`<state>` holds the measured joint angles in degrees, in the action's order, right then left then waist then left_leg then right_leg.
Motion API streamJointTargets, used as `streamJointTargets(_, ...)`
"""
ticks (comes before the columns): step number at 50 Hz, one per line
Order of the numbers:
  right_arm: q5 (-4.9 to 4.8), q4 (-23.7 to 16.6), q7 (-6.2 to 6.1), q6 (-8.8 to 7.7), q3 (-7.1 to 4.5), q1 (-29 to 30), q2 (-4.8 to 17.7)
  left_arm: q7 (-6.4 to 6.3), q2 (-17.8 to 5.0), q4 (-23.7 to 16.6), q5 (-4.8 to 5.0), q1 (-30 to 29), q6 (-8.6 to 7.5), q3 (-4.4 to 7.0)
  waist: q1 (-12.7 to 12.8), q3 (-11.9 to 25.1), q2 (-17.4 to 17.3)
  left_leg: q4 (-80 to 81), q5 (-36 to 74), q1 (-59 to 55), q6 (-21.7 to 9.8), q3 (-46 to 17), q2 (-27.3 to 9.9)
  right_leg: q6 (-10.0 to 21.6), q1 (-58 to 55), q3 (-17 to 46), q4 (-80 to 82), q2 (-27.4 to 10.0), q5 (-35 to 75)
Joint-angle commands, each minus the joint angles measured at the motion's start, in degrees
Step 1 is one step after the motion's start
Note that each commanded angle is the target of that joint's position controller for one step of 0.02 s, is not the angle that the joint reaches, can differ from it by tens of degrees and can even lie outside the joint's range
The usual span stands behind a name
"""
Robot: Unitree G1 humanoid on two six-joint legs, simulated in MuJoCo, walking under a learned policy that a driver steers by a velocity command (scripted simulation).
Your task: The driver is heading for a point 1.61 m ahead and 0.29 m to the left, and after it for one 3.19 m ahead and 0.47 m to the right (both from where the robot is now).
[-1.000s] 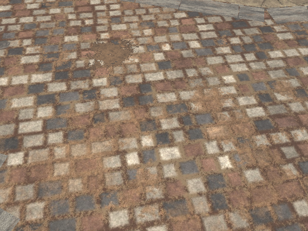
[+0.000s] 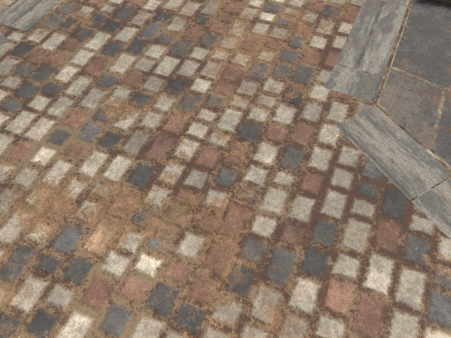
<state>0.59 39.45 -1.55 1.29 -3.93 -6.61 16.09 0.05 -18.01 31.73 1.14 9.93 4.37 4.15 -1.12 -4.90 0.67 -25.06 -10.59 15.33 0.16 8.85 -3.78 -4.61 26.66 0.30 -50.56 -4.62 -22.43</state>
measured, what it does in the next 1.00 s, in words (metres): steps on the spot, turning left: right foot, then left foot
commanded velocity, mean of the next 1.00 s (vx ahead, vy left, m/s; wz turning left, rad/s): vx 0.00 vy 0.00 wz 0.22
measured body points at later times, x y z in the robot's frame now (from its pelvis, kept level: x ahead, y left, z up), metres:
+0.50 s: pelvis +0.01 -0.03 -0.01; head +0.02 -0.02 +0.44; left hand +0.21 +0.19 -0.10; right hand +0.11 -0.31 -0.11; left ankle +0.02 +0.10 -0.74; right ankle +0.00 -0.13 -0.74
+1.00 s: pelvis +0.00 +0.00 -0.01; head +0.04 +0.03 +0.43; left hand +0.04 +0.32 -0.12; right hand +0.26 -0.20 -0.09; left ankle -0.03 +0.11 -0.74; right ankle +0.00 -0.14 -0.74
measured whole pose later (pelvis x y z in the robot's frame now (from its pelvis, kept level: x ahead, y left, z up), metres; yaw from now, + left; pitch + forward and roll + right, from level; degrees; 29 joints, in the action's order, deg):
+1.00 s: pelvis +0.00 +0.00 -0.01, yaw +18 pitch +2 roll -1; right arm -1.8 32.7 1.6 5.6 -5.0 -6.3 17.2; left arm -0.8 -17.3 39.6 0.9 9.2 0.5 5.7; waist 1.0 -4.0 0.4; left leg -36.5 -15.9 20.9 0.1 4.6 -3.6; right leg -2.6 13.3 -17.3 -33.9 -9.0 -20.4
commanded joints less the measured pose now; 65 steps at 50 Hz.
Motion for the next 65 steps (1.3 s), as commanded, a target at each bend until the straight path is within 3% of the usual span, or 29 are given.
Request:
streamJointTargets(1, -1.68, -2.76, 0.81, -0.94, -3.35, 1.26, 11.68, 0.19, -4.69, -4.02, -0.28, 0.83, -0.72, 1.52, 0.8, 10.91, -10.53, 3.83, 15.89, -9.02, -11.45, -9.38, -13.51, 2.48, -6.05, -3.29, 12.24, 2.96, 2.0)
streamJointTargets(3, -2.93, -0.91, 1.07, -1.19, -2.58, -1.06, 9.15, 0.09, -5.86, -1.48, -0.35, 6.11, -0.66, 2.24, 3.09, 11.46, -7.45, -3.62, 12.93, -2.97, -6.15, -5.76, -11.29, 6.21, -18.87, -2.93, 27.25, 4.91, 13.46)
streamJointTargets(4, -0.99, -0.94, 1.54, -1.44, -1.45, -3.2, 5.5, -0.55, -10.34, -1.36, -0.18, 7.78, -0.87, 3.38, 1.92, 12.15, 5.18, -16.13, -3.62, 8.84, -0.38, -0.37, -6.1, 9.69, -29.14, 10.51, 29.55, -4.5, 30.08)
streamJointTargets(5, 1.02, -4.25, 1.33, -1.75, -0.67, -0.32, 4.44, -0.91, -15.64, -2.9, -1.87, 5.61, -1.29, 3.99, 1.94, 11.78, 19.46, -27.85, -26.95, 23.26, 4.01, -0.52, 1.06, 21.84, -28.4, 27.25, 29.03, -18.91, 40.86)
streamJointTargets(6, 0.13, -4.18, 0.61, -1.59, -1.93, 4.0, 8.27, -0.6, -11.78, -3.13, -3.37, 6.25, -2.53, 3.07, 6.34, 14.05, 11.71, -37.99, -27.85, 22.38, 4.24, -8.25, 0.37, 25.22, -24.83, 25.17, 29.86, -18.45, 40.21)
streamJointTargets(7, -1.01, -3.77, 0.43, -1.17, -2.09, 3.4, 8.26, -0.59, -9.92, -1.98, -3.41, 3.94, -3.43, 2.13, 4.3, 12.01, 10.31, -40.44, -23.83, 22.31, 3.57, -9.6, -0.14, 22.48, -22.4, 19.53, 29.89, -14.94, 36.63)
streamJointTargets(9, -0.37, -1.36, -0.32, -0.39, -2.34, 0.19, 8.19, -0.95, -7.23, -1.73, -1.54, -2.15, -4.03, 1.3, 1.67, 9.88, 7.92, -39.18, -15.25, 21.64, 3.97, -10.04, -0.48, 17.5, -20.52, 13.92, 29.61, -9.82, 33.02)
streamJointTargets(11, -0.29, -0.24, -0.18, -0.17, -2.17, -2.47, 7.35, -1.37, -4.92, -1.24, -1.72, -3.92, -4.14, 0.07, -0.11, 10.78, 7.6, -39.65, -10.21, 15.99, 4.93, -9.42, 0.62, 17.19, -17.27, 10.48, 29.5, -7.72, 38.27)
streamJointTargets(15, -0.58, -0.59, 0.27, -0.07, -0.36, -1.04, 3.96, -1.37, -4.1, 0.4, -1.94, -3.94, -4.05, -0.2, 1.2, 9.87, 7.49, -23.6, -9.07, 9.36, 4.78, -9.28, 0.35, 16.92, -17.08, 9.62, 29.06, -6.51, 32.33)
streamJointTargets(20, -0.68, -0.12, 0.69, -0.32, -0.01, -2.9, 4.35, -0.6, -3.53, 3.23, -1.23, -3.99, -3.85, -0.73, 0.41, 7.64, 6.97, -4.95, -4.84, -0.75, 2.7, -8.15, 1.61, 16.91, -13.59, 13.61, 27.62, -6.55, 24.2)
streamJointTargets(22, 0.67, 0.59, 0.92, -0.82, 0.26, -4.97, 6.56, -0.63, -0.45, 5.18, -2.34, -0.81, -4.78, -1.71, 0.99, 9.05, 0.68, 2.08, 17.03, -9.52, 0.61, -13.85, -2.72, 10.39, -11.21, 8.97, 24.84, -1.73, 13.44)
streamJointTargets(23, -0.1, -0.73, 0.72, -0.71, -0.82, -2.24, 11.86, -0.63, -2.58, 5.59, -3.28, 2.57, -5.15, -0.84, 5.11, 8.09, -7.1, -0.9, 21.05, -6.61, -2.53, -16.74, -5.45, 7.54, -11.11, 4.61, 22.9, 3.22, 7.2)
streamJointTargets(24, -1.21, -1.22, 1.07, -0.75, -1.24, 0.25, 11.45, -1.39, -3.51, 5.38, -3.63, 0.2, -4.94, -0.46, 4.04, 6.87, -11.02, 1.17, 11.76, 0.61, -6.0, -20.05, -5.91, 4.97, -14.44, 1.15, 21.88, 5.36, 6.59)
streamJointTargets(27, -1.49, -2.27, 0.87, -1.08, -1.71, -0.28, 11.2, -3.02, -4.24, 4.54, -2.19, -2.97, -3.63, 0.92, 2.25, 5.02, -11.58, 2.9, 8.64, 4.54, -8.24, -26.44, -6.3, 5.19, -14.03, -0.76, 15.88, 6.51, 6.97)
streamJointTargets(31, -1.91, -4.58, -0.13, -0.8, -2.12, -0.25, 9.8, -2.44, -2.12, 4.41, -1.82, 0.5, -3.89, 1.6, 2.64, 8.23, -9.68, -0.62, 8.35, 5.38, -8.46, -30.34, -4.99, 7.0, -14.81, 1.66, 17.65, 5.85, 6.22)
streamJointTargets(33, -2.48, -7.07, -0.17, -0.05, -1.65, 2.01, 7.18, -2.3, -5.46, 5.51, -2.25, 4.05, -3.83, 3.07, 3.71, 7.91, 3.87, -13.38, -2.78, 18.27, -1.93, -20.08, 2.04, 11.61, -23.8, 9.49, 27.61, -4.44, 12.11)
streamJointTargets(34, -2.34, -7.54, 0.04, 0.27, -1.39, -0.12, 5.85, -2.19, -7.12, 5.08, -3.01, 2.93, -4.03, 3.42, 2.77, 8.8, 14.24, -26.37, -18.49, 23.02, 1.05, -11.91, 5.81, 18.12, -25.31, 20.16, 32.73, -16.6, 22.81)
streamJointTargets(35, -1.53, -7.21, 0.25, 0.55, -2.61, -1.07, 8.65, -2.26, -4.92, 3.6, -3.43, 2.04, -4.73, 2.43, 2.44, 9.72, 10.25, -39.63, -24.9, 25.17, 2.74, -13.21, 1.9, 21.98, -24.65, 21.9, 32.64, -21.55, 31.83)
streamJointTargets(37, -2.26, -6.13, 0.73, 1.71, -3.19, -3.05, 8.38, -2.78, -4.12, 2.08, -2.58, -3.86, -5.31, 2.08, -0.46, 7.79, 3.16, -44.96, -19.01, 24.21, 4.03, -13.52, -1.21, 19.3, -20.85, 11.52, 32.31, -16.86, 30.67)
streamJointTargets(43, -2.2, -9.98, 3.02, 2.61, -1.25, 2.5, 3.59, -3.37, -7.69, 3.42, -2.28, -1.28, -4.31, 3.36, 3.58, 7.86, 5.91, -27.66, -11.16, 17.54, 4.69, -6.39, -2.14, 16.36, -22.28, -4.78, 31.09, -12.89, 29.7)
streamJointTargets(48, -2.54, -10.27, 3.5, 4.19, -3.05, -0.48, 6.56, -0.78, -9.38, 4.48, 0.22, -2.21, -4.54, 4.42, 1.07, 9.85, 7.71, -12.19, -7.6, 5.81, 0.55, -1.31, 0.99, 12.09, -22.14, -9.31, 24.27, -15.78, 31.61)
streamJointTargets(49, -2.49, -9.34, 3.02, 4.3, -3.82, -3.53, 7.34, -0.46, -8.18, 5.2, 0.72, -1.77, -4.47, 4.24, -0.64, 10.39, 6.23, -6.66, -3.79, -0.12, -1.3, -1.05, 2.75, 9.44, -19.53, -11.79, 18.96, -14.28, 29.79)
streamJointTargets(50, -2.2, -8.02, 1.96, 4.01, -5.61, -9.08, 11.28, -0.02, -6.32, 6.33, 0.33, 0.88, -4.58, 3.86, -2.83, 11.54, -0.95, -0.78, 8.47, -11.0, -4.62, -6.55, 2.55, 5.5, -11.7, -14.74, 7.45, -10.08, 24.1)
streamJointTargets(51, -1.82, -8.97, 0.95, 3.4, -7.72, -11.75, 20.48, -0.15, -2.41, 2.4, -2.67, -1.67, -4.98, 2.6, -1.8, 10.26, -19.92, -0.79, 39.14, -23.09, -12.8, -31.33, -12.26, -0.28, 11.31, -15.88, -12.69, -1.5, -13.71)
streamJointTargets(52, 0.85, -10.56, 1.97, 1.05, -6.9, -10.25, 20.11, -0.89, -3.37, -0.17, -3.14, -6.67, -5.31, 2.4, -3.7, 18.0, -16.58, 2.87, 32.33, -20.17, -23.23, -44.78, -19.08, -1.46, 17.34, -0.57, -22.93, 3.58, -19.91)
streamJointTargets(54, -0.72, -9.29, 2.03, -1.31, -5.4, -7.2, 15.2, -1.8, -5.1, -0.4, -1.28, -9.71, -5.57, 2.74, -2.14, 12.25, -8.86, 5.27, 19.97, -16.52, -18.77, -35.59, -13.71, 0.92, 19.56, 4.39, -22.54, 2.4, -10.17)
streamJointTargets(56, -2.33, -10.3, 0.67, -0.71, -4.21, -0.7, 12.07, -2.68, -6.66, 1.07, -2.39, -7.27, -5.62, 3.4, 1.74, 9.84, -5.69, 4.81, 17.97, -10.37, -14.44, -30.64, -9.29, 1.33, 16.0, 5.84, -16.51, 1.74, -1.77)
streamJointTargets(61, -1.0, -10.16, -0.9, -0.15, -2.95, -0.1, 10.06, -1.68, -2.91, 5.07, -1.58, -2.74, -4.91, 1.62, 1.81, 14.36, -5.68, 2.28, 23.58, -7.67, -12.92, -23.88, -6.65, -0.77, 6.0, 3.07, -5.64, 3.56, 5.58)
streamJointTargets(65, 0.89, -7.61, -0.04, -0.6, -0.19, -0.04, 4.88, -0.67, -1.08, 5.55, -1.0, -3.3, -4.14, 0.17, 0.25, 12.87, -8.69, 3.63, 14.53, -1.75, -12.42, -20.94, -6.32, -0.11, -4.95, 1.82, 4.35, 0.69, 7.01)
Velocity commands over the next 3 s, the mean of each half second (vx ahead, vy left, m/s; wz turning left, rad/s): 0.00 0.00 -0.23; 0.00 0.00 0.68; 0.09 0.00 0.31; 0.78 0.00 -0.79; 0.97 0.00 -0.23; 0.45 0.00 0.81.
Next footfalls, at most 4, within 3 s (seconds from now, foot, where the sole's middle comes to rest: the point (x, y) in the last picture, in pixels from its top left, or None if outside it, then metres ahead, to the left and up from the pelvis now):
0.08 right None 0.04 -0.14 -0.78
0.44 left None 0.06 0.10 -0.78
1.00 left None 0.01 0.13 -0.78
1.52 right None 0.09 -0.07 -0.77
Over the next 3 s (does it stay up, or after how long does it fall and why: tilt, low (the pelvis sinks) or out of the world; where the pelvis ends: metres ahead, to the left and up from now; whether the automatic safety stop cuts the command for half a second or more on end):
stays up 1.13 0.00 0.00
